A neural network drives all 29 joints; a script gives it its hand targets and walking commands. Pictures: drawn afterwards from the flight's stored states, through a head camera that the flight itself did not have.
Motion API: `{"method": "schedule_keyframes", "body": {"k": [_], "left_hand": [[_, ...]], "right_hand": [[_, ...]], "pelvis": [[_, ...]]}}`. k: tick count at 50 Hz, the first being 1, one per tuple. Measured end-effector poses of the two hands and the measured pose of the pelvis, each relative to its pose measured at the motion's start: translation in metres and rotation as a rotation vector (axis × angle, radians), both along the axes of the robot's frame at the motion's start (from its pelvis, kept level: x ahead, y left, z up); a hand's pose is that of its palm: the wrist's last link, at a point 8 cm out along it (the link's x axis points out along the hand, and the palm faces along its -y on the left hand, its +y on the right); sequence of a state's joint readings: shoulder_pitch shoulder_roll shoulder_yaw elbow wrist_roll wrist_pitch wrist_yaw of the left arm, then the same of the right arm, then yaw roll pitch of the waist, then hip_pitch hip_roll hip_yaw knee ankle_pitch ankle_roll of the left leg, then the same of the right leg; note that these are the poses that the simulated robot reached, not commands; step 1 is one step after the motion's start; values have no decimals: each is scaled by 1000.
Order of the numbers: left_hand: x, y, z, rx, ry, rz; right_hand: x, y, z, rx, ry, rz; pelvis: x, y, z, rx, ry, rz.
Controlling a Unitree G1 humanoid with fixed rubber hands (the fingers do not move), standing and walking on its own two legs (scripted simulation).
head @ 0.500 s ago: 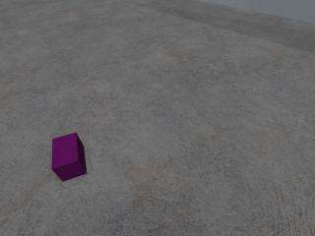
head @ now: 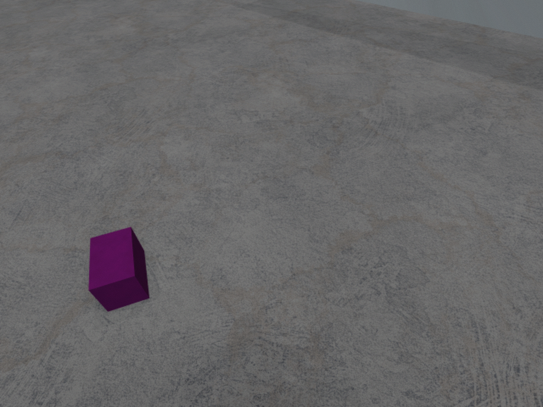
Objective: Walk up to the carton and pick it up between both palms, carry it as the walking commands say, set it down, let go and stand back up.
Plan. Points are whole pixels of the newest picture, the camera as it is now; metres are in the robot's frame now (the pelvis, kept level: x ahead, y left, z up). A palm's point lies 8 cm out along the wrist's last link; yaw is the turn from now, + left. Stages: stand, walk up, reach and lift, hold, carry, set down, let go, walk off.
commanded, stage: stand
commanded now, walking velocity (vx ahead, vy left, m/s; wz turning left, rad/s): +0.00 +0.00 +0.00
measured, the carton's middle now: (119, 268) +0.81 +0.71 -0.69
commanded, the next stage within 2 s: walk up in 0.08 s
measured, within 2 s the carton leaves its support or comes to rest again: neither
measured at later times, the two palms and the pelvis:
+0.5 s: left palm out of the picture +0.04 +0.30 -0.18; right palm out of the picture +0.10 -0.23 -0.15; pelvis +0.00 +0.03 -0.03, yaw +10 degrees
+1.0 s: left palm out of the picture -0.04 +0.32 -0.14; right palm (349, 353) +0.27 -0.10 -0.15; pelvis +0.09 +0.09 -0.02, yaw +22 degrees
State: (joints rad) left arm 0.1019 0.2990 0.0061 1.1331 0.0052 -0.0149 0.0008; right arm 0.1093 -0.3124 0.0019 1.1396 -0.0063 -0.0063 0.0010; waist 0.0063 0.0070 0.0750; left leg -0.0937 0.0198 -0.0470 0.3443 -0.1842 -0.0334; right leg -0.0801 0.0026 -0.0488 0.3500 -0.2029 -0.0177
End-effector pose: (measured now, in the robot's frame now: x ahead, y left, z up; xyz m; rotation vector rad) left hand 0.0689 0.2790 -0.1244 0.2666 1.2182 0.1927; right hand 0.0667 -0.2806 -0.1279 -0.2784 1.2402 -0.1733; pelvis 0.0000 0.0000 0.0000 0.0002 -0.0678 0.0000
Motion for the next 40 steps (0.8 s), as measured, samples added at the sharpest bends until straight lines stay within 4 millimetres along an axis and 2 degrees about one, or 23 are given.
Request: {"method": "schedule_keyframes", "body": {"k": [14, 18, 22, 26, 28, 33, 37, 40], "left_hand": [[2, 1, 0, 0, 7, 5], [-3, 6, -10, 2, 0, 54], [-19, 12, -29, -35, 6, 126], [-36, 20, -58, -80, 50, 183], [-43, 22, -63, -91, 72, 204], [-51, 20, -55, -118, 73, 228], [-50, 22, -38, -102, 48, 261], [-47, 27, -28, -63, 3, 296]], "right_hand": [[4, 1, -1, 2, 9, 6], [12, 7, -5, -10, 22, 13], [22, 29, -11, -8, 44, 64], [32, 58, -21, 0, 28, 107], [33, 72, -22, 13, 32, 119], [35, 101, -23, 56, 79, 158], [44, 119, -26, 115, 100, 194], [56, 126, -35, 149, 117, 227]], "pelvis": [[4, 1, 0, -2, 9, 10], [0, 8, -8, -10, 22, 83], [-3, 21, -18, -26, 30, 138], [-2, 35, -34, -18, 37, 173], [-2, 38, -34, -9, 41, 190], [5, 45, -26, -7, 51, 230], [20, 51, -18, -5, 75, 264], [34, 53, -20, 3, 87, 290]]}}
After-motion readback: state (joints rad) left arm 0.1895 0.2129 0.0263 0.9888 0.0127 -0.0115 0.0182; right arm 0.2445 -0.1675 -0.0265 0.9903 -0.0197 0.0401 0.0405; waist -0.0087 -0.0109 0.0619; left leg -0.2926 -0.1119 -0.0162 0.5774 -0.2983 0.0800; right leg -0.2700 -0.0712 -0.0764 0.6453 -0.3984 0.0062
